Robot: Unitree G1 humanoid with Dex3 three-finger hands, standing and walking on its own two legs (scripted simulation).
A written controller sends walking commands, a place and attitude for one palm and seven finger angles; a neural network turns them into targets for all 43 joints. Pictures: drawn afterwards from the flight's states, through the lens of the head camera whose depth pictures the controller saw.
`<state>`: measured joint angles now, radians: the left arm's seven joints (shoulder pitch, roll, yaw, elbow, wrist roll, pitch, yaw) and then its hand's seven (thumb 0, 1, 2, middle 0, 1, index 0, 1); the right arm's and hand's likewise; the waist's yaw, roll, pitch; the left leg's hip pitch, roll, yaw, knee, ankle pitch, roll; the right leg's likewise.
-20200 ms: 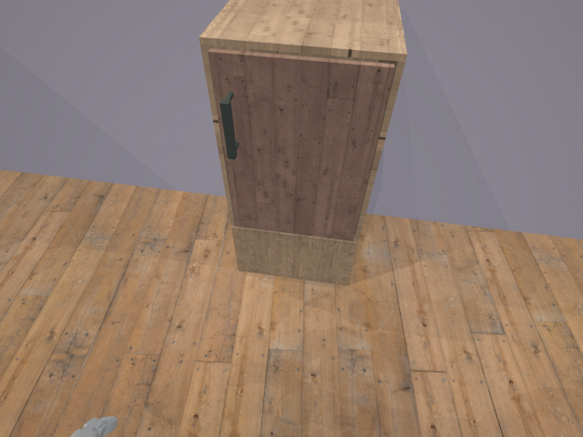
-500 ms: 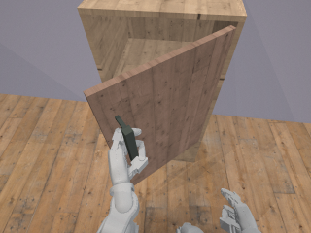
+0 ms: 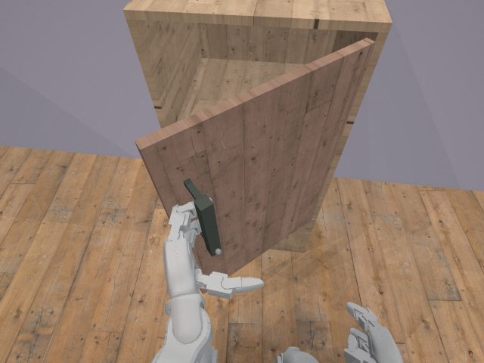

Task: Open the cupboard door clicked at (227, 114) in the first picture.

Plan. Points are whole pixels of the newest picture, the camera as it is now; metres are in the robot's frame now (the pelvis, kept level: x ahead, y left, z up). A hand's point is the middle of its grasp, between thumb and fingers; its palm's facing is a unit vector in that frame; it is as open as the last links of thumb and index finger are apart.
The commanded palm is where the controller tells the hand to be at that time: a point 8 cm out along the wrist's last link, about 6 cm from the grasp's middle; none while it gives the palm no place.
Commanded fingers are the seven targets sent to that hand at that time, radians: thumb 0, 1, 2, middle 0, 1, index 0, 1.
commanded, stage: open thumb and fingers to let go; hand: left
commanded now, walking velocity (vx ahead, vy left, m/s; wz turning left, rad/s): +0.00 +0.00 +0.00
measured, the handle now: (203, 220) +0.34 +0.08 +0.05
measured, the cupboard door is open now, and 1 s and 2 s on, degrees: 42 46 46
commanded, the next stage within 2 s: slide the hand sideways off the handle in 0.18 s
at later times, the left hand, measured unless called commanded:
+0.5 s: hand (219, 286) +0.23 +0.05 +0.04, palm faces -0.25 -0.97 -0.03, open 16.5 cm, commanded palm +0.23 +0.08 +0.04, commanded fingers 0.00 -0.50 0.30 -0.15 -0.30 -0.15 -0.30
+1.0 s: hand (193, 300) +0.21 +0.08 +0.05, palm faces -0.15 -0.99 +0.03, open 16.2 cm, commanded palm +0.19 +0.14 +0.04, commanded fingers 0.00 -0.50 0.30 -0.15 -0.30 -0.15 -0.30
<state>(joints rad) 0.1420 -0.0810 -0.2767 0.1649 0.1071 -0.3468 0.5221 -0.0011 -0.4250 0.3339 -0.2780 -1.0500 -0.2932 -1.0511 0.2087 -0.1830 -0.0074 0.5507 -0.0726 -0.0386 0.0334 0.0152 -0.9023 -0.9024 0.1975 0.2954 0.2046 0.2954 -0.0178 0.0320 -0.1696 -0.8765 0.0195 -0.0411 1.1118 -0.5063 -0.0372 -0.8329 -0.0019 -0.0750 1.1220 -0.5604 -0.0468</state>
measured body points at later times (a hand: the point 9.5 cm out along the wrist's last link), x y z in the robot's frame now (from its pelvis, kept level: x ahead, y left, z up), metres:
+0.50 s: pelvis -0.02 +0.02 -0.01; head +0.04 +0.00 +0.44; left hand +0.24 +0.10 +0.05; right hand +0.16 -0.20 -0.10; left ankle +0.02 +0.14 -0.65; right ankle -0.01 -0.09 -0.66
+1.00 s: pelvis -0.01 +0.03 -0.01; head +0.05 +0.02 +0.43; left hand +0.21 +0.13 +0.05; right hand +0.17 -0.19 -0.09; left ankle +0.02 +0.14 -0.66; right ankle -0.01 -0.09 -0.66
